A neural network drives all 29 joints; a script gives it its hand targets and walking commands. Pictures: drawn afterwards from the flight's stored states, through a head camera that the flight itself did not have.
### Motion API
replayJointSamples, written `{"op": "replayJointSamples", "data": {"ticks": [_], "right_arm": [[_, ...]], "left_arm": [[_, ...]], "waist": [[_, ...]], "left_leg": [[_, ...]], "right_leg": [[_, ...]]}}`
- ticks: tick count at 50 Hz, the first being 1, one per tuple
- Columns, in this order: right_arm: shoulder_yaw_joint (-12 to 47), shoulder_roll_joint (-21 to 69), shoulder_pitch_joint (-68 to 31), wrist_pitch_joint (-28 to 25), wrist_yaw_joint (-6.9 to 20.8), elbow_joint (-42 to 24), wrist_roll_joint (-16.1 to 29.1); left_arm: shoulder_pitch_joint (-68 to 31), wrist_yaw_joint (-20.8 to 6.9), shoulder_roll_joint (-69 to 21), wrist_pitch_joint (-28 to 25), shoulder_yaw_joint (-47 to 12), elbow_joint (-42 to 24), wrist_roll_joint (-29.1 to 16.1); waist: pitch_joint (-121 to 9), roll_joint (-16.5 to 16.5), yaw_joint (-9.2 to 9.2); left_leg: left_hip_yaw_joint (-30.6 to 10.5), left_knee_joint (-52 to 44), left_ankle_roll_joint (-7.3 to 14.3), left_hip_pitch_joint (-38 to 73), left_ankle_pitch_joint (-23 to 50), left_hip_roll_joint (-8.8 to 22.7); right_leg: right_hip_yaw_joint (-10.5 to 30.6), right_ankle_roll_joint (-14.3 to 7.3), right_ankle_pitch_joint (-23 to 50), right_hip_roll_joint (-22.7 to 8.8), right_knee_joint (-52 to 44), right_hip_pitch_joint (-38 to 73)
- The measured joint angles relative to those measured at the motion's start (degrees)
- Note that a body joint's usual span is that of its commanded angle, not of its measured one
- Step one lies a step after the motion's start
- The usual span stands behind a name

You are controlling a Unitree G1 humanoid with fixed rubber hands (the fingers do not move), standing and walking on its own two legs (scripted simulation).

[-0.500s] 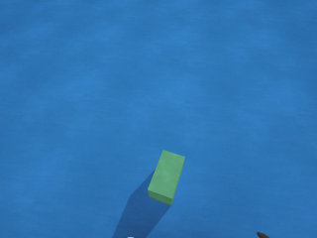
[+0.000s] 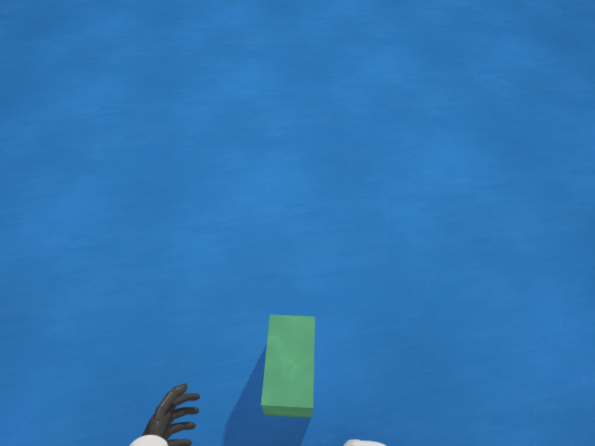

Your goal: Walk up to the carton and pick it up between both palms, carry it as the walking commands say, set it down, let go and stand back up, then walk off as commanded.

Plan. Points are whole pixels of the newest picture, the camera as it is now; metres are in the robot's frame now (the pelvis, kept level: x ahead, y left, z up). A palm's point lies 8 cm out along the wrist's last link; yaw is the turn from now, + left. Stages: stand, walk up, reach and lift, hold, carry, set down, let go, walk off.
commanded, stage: walk up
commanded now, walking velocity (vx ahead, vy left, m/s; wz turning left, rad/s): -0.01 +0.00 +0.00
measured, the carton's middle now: (290, 365) +0.42 +0.00 -0.70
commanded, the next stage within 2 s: stand in 1.52 s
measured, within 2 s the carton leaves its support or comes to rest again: neither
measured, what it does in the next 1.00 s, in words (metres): steps on the spot: right foot, then left foot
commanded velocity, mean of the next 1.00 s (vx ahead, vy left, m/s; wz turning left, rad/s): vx -0.02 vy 0.01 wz -0.08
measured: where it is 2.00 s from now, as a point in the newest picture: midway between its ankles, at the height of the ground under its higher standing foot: outside the picture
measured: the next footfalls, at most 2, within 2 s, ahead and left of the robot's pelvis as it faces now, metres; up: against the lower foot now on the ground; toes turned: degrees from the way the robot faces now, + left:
right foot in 0.02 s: +0.08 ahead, -0.09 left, +0.00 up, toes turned -4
left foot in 0.36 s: +0.06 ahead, +0.14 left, +0.00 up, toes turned +8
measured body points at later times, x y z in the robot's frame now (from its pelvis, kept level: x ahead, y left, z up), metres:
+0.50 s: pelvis +0.02 +0.00 +0.00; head +0.06 +0.03 +0.45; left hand +0.09 +0.26 -0.16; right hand +0.06 -0.27 -0.12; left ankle +0.02 +0.13 -0.74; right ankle +0.00 -0.13 -0.66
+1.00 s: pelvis +0.01 -0.03 +0.01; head +0.04 -0.05 +0.45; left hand +0.07 +0.24 -0.12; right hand +0.06 -0.30 -0.15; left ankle +0.00 +0.13 -0.68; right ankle +0.01 -0.16 -0.74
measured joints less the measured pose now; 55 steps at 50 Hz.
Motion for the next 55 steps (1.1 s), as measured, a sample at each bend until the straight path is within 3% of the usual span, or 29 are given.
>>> {"op": "replayJointSamples", "data": {"ticks": [1, 3, 5, 7, 12, 16, 18, 19, 22, 25, 28, 31, 34, 35, 37, 39, 45, 51, 55], "right_arm": [[0.0, 0.1, 0.3, 0.2, 0.0, 0.3, 0.3], [-0.3, 0.1, -0.1, 0.6, -0.1, 0.7, 1.3], [-0.6, 0.1, -1.6, 1.6, -0.5, 0.7, 1.6], [-1.0, -0.1, -3.8, 2.7, -0.7, 0.4, 1.2], [-1.9, -1.1, -10.3, 4.4, -0.8, -2.3, 0.4], [-2.6, -1.5, -14.1, 4.6, -1.3, -5.9, 0.7], [-3.0, -1.9, -14.9, 4.1, -1.9, -8.1, 0.6], [-3.3, -2.1, -14.9, 3.8, -2.0, -8.8, 0.2], [-3.3, -2.3, -14.1, 3.7, -2.5, -10.1, -0.5], [-3.4, -3.1, -12.8, 4.0, -2.2, -9.5, -0.7], [-3.4, -4.2, -12.7, 3.8, -1.5, -8.7, -0.8], [-3.3, -4.7, -12.9, 3.6, -0.7, -8.1, -0.6], [-3.1, -4.8, -12.7, 3.8, -0.1, -7.5, 0.0], [-3.2, -5.1, -12.8, 4.1, 0.1, -7.2, 0.2], [-3.1, -5.5, -12.8, 5.2, -0.2, -7.0, 0.3], [-2.9, -5.6, -12.5, 6.0, 0.3, -7.1, 0.2], [-4.2, -6.5, -13.7, 7.0, 1.9, -7.8, -0.1], [-4.0, -6.0, -16.4, 7.5, 2.2, -9.3, 0.0], [-3.3, -4.9, -17.8, 6.4, 2.2, -10.7, 0.4]], "left_arm": [[0.0, 0.2, -0.1, -0.3, -0.4, 0.6, 0.0], [0.6, 0.6, -0.2, -1.1, -0.7, 1.9, 0.1], [1.9, 1.2, -0.2, -1.5, -0.7, 3.1, -0.1], [3.7, 1.9, -0.2, -1.4, -0.8, 4.0, -0.1], [8.2, 2.4, -0.1, -1.8, -1.0, 6.5, 0.0], [11.2, 2.3, 0.7, -0.8, 0.3, 7.7, 0.3], [12.4, 1.9, 1.8, 0.5, 1.4, 7.7, 0.1], [12.9, 1.6, 2.4, 1.0, 1.8, 7.5, -0.1], [12.9, 1.3, 4.0, 2.9, 3.1, 5.8, 0.9], [11.9, 0.4, 4.7, 3.1, 4.2, 4.4, 0.8], [11.2, -0.1, 4.5, 3.0, 4.6, 3.2, 0.3], [10.5, -0.2, 3.7, 2.5, 4.0, 2.4, -0.2], [10.2, 0.0, 3.4, 1.2, 3.2, 2.3, -0.4], [10.0, 0.1, 2.8, 0.6, 3.0, 2.7, -0.4], [10.2, 0.4, 1.6, -0.4, 2.3, 3.2, -0.2], [10.9, 1.2, 0.7, -0.8, 1.8, 3.2, 0.1], [13.1, 3.1, 0.9, -1.1, 1.5, 2.2, 0.1], [15.2, 3.6, 2.8, -1.2, 2.4, 2.3, 0.7], [16.3, 3.0, 4.1, -0.6, 3.0, 2.9, 0.9]], "waist": [[0.1, 0.1, 0.01], [0.3, 1.1, 0.63], [0.3, 1.4, 1.77], [0.1, 1.5, 2.98], [0.0, 1.7, 5.17], [-0.3, 0.5, 5.92], [-0.8, -0.1, 5.95], [-1.1, -0.7, 5.87], [-1.1, -1.9, 5.46], [-0.9, -1.8, 5.07], [-0.9, -1.0, 4.76], [-0.8, 0.1, 4.47], [-1.2, 0.4, 4.63], [-1.0, 1.4, 4.75], [-1.1, 2.7, 5.00], [-1.6, 3.0, 5.08], [-2.0, 2.4, 5.92], [-1.8, 1.1, 7.45], [-1.5, -0.5, 8.45]], "left_leg": [[-0.3, 1.8, -0.3, -0.3, -0.9, 0.1], [-1.2, 9.7, -1.2, -3.4, -2.2, 1.6], [-3.5, 19.6, -1.9, -8.0, -8.5, 2.1], [-5.3, 24.1, -2.6, -11.2, -11.5, 2.4], [-7.3, 21.5, -3.7, -15.4, -7.2, 4.1], [-6.1, 17.7, -3.4, -15.9, -2.2, 4.2], [-4.6, 11.9, -3.0, -14.1, 3.5, 4.5], [-4.0, 10.8, -2.7, -13.6, 3.0, 4.6], [-2.8, 11.5, -2.1, -13.6, 2.2, 5.6], [-2.3, 8.4, -2.8, -11.6, 4.0, 6.7], [-1.8, 6.7, -3.3, -10.8, 5.1, 7.6], [-1.1, 7.3, -4.1, -10.9, 5.0, 8.1], [-0.4, 10.6, -5.3, -12.1, 3.4, 8.4], [-1.1, 12.6, -5.1, -13.0, 1.3, 8.5], [-4.5, 16.9, -3.7, -14.9, -5.4, 6.4], [-6.7, 21.6, -2.7, -16.7, -7.2, 4.0], [-8.2, 33.8, -4.2, -21.9, -3.3, 0.4], [-8.6, 27.2, -4.7, -20.5, -3.6, 0.3], [-8.4, 14.2, -3.4, -15.5, -0.4, 0.0]], "right_leg": [[-0.4, -0.7, 4.1, 0.1, -3.7, 2.3], [-1.1, -1.9, 2.2, 0.9, -7.1, 5.2], [-1.2, -2.7, -0.1, 1.1, -7.2, 6.0], [-1.2, -2.7, -0.8, 0.9, -7.8, 6.9], [-1.2, -2.3, 0.2, 1.0, -10.2, 8.6], [-0.7, -1.7, 0.1, 0.8, -9.4, 8.0], [-0.3, -1.2, -1.3, 1.2, -6.1, 6.0], [0.1, -1.0, -3.0, 1.1, -2.9, 4.4], [3.1, 1.2, -13.3, 2.2, 17.5, -3.0], [5.0, 3.1, -10.9, 1.4, 26.9, -5.7], [4.8, 4.3, -10.2, -1.2, 20.7, -3.6], [3.8, 4.0, -10.3, -3.1, 9.5, 0.8], [2.3, 3.3, -2.5, -3.6, -4.0, 6.7], [2.1, 2.9, -1.8, -3.1, -4.2, 6.6], [2.3, 2.3, -2.5, -2.8, -4.2, 6.5], [2.4, 2.0, -1.9, -3.3, -6.4, 7.4], [2.8, 2.5, 0.8, -5.7, -10.5, 8.5], [2.9, 3.6, 1.4, -7.0, -10.3, 7.2], [3.2, 5.2, 1.0, -7.8, -8.4, 5.7]]}}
